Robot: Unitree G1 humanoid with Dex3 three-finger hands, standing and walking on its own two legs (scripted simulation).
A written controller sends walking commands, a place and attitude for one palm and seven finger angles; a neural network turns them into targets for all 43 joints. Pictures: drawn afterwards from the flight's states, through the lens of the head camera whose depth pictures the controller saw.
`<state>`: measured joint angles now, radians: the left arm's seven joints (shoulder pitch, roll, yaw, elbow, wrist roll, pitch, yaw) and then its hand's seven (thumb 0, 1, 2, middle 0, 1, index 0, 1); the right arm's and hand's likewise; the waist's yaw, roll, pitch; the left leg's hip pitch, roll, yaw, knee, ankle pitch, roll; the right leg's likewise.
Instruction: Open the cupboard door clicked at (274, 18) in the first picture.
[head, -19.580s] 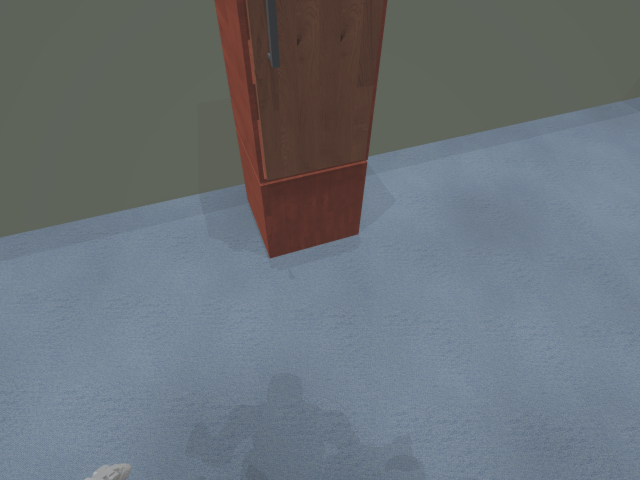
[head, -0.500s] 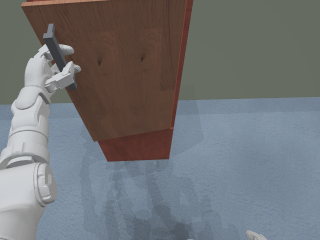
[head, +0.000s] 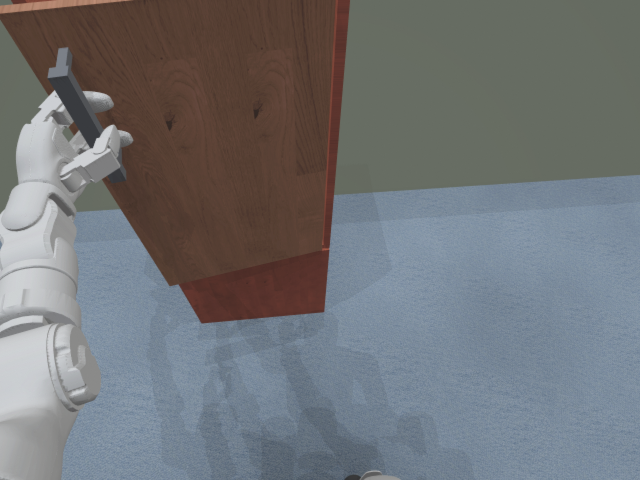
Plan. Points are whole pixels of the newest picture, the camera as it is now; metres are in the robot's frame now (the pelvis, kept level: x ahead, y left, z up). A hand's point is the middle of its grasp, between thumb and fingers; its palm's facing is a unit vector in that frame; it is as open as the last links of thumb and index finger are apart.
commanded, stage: pull the door open along its arc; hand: left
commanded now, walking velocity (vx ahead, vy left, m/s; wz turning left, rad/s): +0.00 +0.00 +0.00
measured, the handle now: (93, 121) +0.53 +0.26 +0.15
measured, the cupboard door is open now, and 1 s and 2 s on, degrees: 10 37 45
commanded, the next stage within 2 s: open thumb and fingers to let go in 1.18 s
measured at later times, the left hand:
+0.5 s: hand (169, 221) +0.37 +0.14 +0.15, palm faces +0.42 -0.91 +0.03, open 6.1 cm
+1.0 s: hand (179, 223) +0.37 +0.13 +0.15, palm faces +0.44 -0.90 -0.01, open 5.9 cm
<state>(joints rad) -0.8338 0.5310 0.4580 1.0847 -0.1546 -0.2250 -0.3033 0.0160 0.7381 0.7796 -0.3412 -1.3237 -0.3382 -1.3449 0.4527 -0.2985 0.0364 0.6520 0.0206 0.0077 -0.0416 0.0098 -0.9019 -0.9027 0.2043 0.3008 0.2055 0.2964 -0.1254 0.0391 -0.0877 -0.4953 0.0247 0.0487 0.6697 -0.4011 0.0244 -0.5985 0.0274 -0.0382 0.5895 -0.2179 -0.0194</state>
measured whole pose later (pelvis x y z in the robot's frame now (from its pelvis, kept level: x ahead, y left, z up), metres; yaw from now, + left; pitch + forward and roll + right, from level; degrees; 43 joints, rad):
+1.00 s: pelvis +0.01 -0.01 +0.02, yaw +3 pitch +1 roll +0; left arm -0.27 -0.03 0.04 0.16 -0.03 0.16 0.43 0.03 0.73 0.79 -0.31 -1.32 -0.34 -1.34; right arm 0.21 -0.19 0.03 0.67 -0.02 0.06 -0.06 0.01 -0.90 -0.90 0.20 0.30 0.20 0.30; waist 0.02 0.07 -0.04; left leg -0.14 0.00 0.01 0.46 -0.33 0.00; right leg -0.26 0.01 -0.08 0.47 -0.22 -0.03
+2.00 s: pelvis -0.01 -0.01 +0.02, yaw +3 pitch -1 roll +0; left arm -0.30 -0.11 -0.07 0.20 0.02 0.14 0.55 -0.01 -0.47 0.31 -0.25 -0.90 -0.25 -0.89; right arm 0.16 -0.18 0.02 0.68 -0.04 0.08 -0.05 0.01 -0.90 -0.90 0.20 0.30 0.20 0.30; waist 0.03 0.05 -0.02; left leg -0.14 0.00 0.01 0.47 -0.30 0.01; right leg -0.25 0.00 -0.08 0.45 -0.18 -0.03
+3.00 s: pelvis -0.01 -0.01 +0.02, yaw +3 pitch -2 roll +0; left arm 0.02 0.14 0.02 -0.09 -0.15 0.11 -0.06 -0.02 -0.50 0.30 -0.15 -0.30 -0.15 -0.30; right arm 0.19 -0.22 0.07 0.59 0.02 -0.06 -0.05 0.02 -0.90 -0.90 0.20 0.30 0.20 0.30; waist 0.05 0.05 -0.02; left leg -0.13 0.00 0.01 0.49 -0.33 0.01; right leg -0.26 0.00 -0.07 0.49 -0.21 -0.03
